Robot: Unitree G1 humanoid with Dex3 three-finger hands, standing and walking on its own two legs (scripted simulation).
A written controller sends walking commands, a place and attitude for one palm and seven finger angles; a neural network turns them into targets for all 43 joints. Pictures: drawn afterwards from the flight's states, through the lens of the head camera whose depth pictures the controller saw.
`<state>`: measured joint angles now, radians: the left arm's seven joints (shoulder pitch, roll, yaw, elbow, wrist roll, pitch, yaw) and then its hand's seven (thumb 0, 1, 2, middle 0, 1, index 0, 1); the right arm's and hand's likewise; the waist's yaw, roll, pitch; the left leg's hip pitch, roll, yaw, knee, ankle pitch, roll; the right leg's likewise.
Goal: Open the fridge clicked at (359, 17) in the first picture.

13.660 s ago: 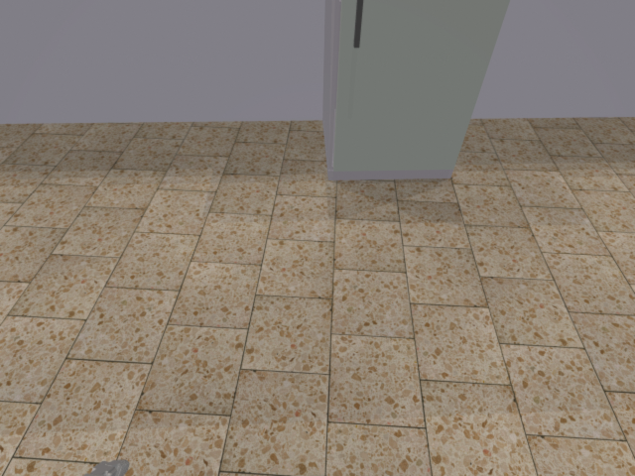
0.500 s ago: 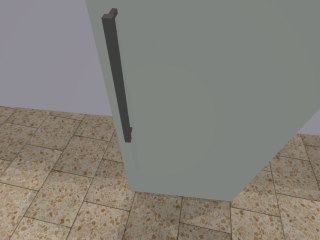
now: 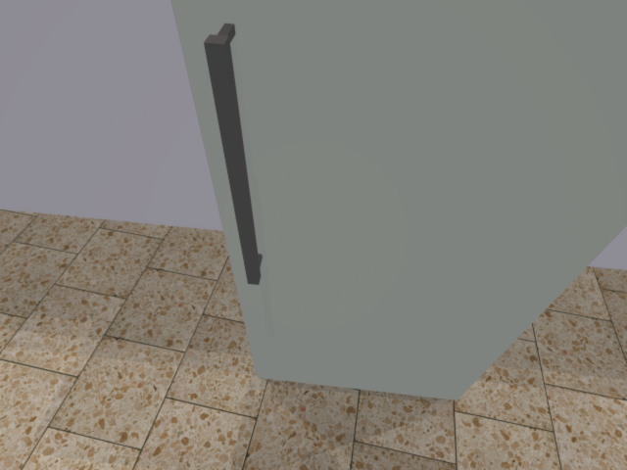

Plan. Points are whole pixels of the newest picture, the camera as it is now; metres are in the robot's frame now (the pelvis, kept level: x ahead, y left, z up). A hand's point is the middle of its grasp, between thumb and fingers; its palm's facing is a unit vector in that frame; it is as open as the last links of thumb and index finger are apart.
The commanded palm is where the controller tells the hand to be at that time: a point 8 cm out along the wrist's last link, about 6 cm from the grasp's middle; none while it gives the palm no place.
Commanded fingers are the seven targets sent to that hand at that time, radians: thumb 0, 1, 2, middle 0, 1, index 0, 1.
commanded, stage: look again from close up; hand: left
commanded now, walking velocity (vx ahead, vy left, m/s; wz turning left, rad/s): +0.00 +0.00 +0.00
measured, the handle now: (244, 185) +0.44 +0.13 +0.12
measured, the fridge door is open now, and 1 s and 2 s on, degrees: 0 0 0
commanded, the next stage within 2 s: raise the hand to about handle height in 0.20 s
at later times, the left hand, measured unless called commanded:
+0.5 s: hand (159, 408) +0.19 +0.20 +0.00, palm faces +0.24 -0.96 -0.14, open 7.6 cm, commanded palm +0.10 +0.24 -0.05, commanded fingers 0.00 0.64 0.79 -0.22 -0.47 -0.22 -0.47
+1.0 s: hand (154, 437) +0.16 +0.19 +0.00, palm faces -0.12 -0.99 -0.10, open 10.3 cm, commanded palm +0.12 +0.26 +0.01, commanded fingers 0.00 0.06 0.54 -0.26 -0.84 -0.26 -0.84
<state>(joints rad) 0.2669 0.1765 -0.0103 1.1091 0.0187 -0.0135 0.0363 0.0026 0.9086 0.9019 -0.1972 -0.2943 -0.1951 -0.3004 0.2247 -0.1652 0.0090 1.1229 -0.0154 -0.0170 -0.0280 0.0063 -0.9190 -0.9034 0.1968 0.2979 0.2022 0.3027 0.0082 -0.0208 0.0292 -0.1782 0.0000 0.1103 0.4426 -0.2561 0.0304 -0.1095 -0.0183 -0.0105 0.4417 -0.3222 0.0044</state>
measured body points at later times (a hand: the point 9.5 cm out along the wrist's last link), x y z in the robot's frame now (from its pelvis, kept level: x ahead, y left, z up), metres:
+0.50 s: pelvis -0.02 +0.00 -0.01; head -0.03 -0.02 +0.44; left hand +0.17 +0.25 +0.01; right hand +0.09 -0.25 -0.13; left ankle -0.01 +0.10 -0.74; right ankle -0.05 -0.12 -0.74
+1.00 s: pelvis -0.07 -0.02 -0.06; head -0.03 -0.02 +0.39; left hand +0.16 +0.25 +0.01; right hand +0.13 -0.23 -0.14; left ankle -0.01 +0.10 -0.74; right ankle -0.05 -0.12 -0.74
